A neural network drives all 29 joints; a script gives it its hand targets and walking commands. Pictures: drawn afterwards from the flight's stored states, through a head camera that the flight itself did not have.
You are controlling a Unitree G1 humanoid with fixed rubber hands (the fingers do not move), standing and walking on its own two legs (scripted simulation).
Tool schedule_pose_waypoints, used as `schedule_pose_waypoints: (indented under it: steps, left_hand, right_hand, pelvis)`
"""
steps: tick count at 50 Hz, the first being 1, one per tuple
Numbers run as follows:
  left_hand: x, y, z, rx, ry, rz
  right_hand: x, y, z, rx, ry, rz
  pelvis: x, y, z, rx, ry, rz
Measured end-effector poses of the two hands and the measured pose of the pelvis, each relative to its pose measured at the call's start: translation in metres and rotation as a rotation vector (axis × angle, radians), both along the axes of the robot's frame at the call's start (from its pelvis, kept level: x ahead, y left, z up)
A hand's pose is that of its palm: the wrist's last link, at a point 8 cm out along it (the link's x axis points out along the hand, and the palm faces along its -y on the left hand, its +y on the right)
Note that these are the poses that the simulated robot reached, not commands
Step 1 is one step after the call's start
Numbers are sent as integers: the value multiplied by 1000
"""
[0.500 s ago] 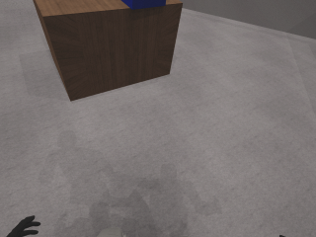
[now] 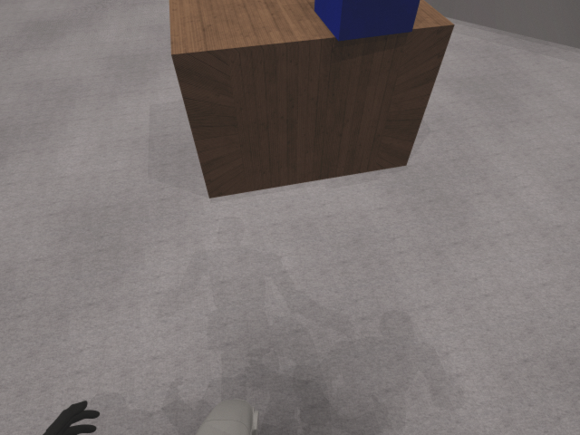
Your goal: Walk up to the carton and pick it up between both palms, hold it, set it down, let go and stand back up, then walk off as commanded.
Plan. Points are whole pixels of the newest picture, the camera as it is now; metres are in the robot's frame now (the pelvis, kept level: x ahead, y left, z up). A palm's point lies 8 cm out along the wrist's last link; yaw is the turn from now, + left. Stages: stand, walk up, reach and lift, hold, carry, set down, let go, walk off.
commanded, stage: walk up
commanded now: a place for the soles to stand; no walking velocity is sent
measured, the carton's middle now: out of the picture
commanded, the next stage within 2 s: none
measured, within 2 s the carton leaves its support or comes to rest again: neither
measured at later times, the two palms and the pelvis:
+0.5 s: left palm (134, 357) +0.23 +0.28 -0.12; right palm (545, 335) +0.30 -0.40 -0.10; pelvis +0.19 -0.07 -0.03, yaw +6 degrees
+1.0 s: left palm (205, 314) +0.32 +0.18 -0.13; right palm (530, 230) +0.52 -0.45 -0.09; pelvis +0.35 -0.14 -0.02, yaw +12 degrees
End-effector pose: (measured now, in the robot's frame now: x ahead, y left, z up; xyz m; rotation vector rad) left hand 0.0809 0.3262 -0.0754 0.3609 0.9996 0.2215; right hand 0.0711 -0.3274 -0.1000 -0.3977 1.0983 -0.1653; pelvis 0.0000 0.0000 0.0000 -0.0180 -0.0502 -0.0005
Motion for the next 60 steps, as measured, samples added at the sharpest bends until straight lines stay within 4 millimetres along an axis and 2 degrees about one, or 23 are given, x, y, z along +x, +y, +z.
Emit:
schedule_pose_waypoints:
  steps: [4,8,10,12,15,20,23,27,29,31,34,38,43,46,49,54,60]
  left_hand:
    - [-8,-3,-4,-11,57,64]
    - [-12,-1,-19,-31,115,136]
    - [-7,1,-32,-38,139,164]
    - [3,-1,-43,-50,157,180]
    - [30,-10,-52,-62,176,169]
    - [91,-29,-52,-68,132,114]
    - [130,-42,-49,-55,102,82]
    - [174,-61,-44,-10,63,74]
    - [186,-70,-40,14,26,90]
    - [191,-80,-35,23,10,131]
    - [191,-96,-24,22,24,193]
    - [187,-112,-18,7,79,244]
    - [187,-127,-32,-32,150,289]
    - [199,-137,-48,-59,186,291]
    - [225,-148,-55,-75,209,255]
    - [286,-159,-55,-73,162,195]
    - [361,-172,-47,-12,90,160]
  right_hand:
    - [74,-4,15,-16,-33,92]
    - [147,4,25,-36,-88,171]
    - [179,8,25,-53,-125,206]
    - [201,8,24,-74,-168,217]
    - [217,0,26,-84,-202,177]
    - [225,-28,22,-102,-173,134]
    - [226,-53,12,-105,-132,118]
    - [235,-97,-9,-115,-66,80]
    - [246,-113,-19,-122,-23,65]
    - [264,-121,-23,-121,11,71]
    - [296,-121,-21,-96,26,109]
    - [342,-111,-13,-53,22,175]
    - [401,-96,-2,-41,-7,259]
    - [427,-99,0,-65,-65,271]
    - [441,-117,7,-91,-110,217]
    - [453,-159,13,-143,-98,169]
    - [472,-218,-3,-169,-41,130]
  pelvis:
    - [30,-7,5,-5,14,43]
    - [64,-10,-1,-10,17,79]
    - [83,-8,-10,7,11,89]
    - [99,-8,-17,29,3,95]
    - [121,-14,-20,50,1,106]
    - [154,-34,-21,66,2,103]
    - [172,-52,-26,66,2,102]
    - [203,-83,-37,42,3,118]
    - [219,-98,-41,34,16,140]
    - [232,-106,-38,24,13,164]
    - [252,-114,-26,12,4,190]
    - [278,-124,-13,8,9,214]
    - [311,-133,-11,9,22,230]
    - [329,-136,-19,44,9,227]
    - [348,-141,-22,59,2,225]
    - [378,-160,-24,67,7,197]
    - [422,-199,-37,42,14,184]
